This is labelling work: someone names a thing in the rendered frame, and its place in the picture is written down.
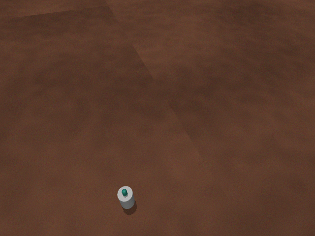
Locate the bottle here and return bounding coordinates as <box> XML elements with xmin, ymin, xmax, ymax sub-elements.
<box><xmin>117</xmin><ymin>186</ymin><xmax>135</xmax><ymax>209</ymax></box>

